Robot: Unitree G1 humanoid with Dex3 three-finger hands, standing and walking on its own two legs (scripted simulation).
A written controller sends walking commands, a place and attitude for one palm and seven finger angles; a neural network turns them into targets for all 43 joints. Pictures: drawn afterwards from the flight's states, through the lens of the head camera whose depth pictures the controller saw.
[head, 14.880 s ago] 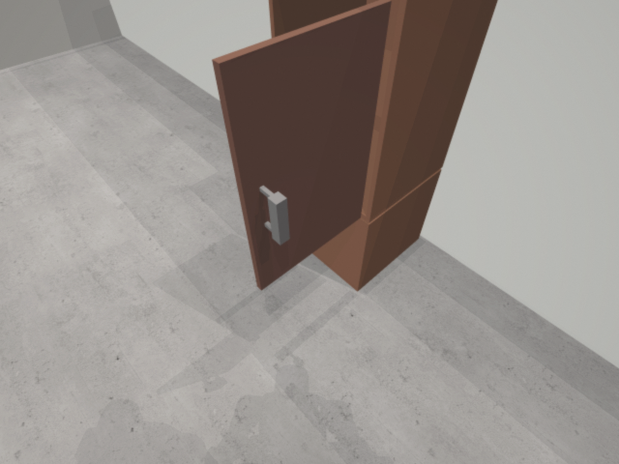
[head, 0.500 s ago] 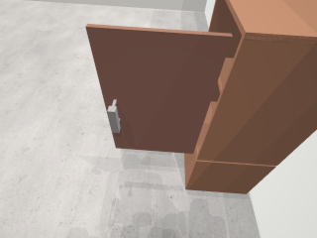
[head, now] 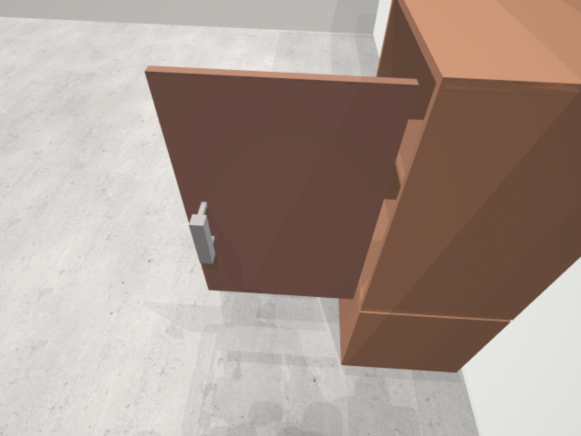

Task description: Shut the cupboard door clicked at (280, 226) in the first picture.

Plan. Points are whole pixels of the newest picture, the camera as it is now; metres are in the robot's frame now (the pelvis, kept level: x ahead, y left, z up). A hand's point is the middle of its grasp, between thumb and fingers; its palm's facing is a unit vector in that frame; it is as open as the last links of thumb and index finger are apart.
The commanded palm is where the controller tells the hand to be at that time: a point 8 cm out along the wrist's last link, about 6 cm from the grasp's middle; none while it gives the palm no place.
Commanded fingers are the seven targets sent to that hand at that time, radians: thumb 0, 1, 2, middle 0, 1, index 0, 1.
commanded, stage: come to a stop and stand still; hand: left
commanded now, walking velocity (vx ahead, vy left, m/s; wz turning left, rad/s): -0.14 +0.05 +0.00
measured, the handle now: (205, 232) +0.50 +0.20 -0.07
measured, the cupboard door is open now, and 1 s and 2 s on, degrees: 90 90 90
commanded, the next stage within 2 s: look again from close up in 1.14 s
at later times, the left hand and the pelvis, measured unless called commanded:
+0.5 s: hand out of the picture +0.04 +0.19 -0.18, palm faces +0.02 -0.97 -0.24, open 7.4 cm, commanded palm none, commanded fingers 0.00 0.90 0.90 -0.20 -0.30 -0.20 -0.30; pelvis +0.00 +0.00 -0.01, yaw +1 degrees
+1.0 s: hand out of the picture +0.00 +0.17 -0.17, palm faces -0.01 -0.98 -0.21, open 7.4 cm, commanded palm none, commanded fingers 0.00 0.90 0.90 -0.20 -0.30 -0.20 -0.30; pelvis -0.01 -0.02 +0.00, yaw +0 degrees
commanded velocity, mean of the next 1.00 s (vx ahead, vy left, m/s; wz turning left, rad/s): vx -0.04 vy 0.00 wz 0.00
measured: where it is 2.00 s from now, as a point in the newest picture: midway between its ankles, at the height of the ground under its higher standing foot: outside the picture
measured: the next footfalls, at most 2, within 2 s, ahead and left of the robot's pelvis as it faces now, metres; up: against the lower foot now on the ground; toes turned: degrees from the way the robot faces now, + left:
none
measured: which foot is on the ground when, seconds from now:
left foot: down 0.00-1.00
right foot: down 0.00-1.00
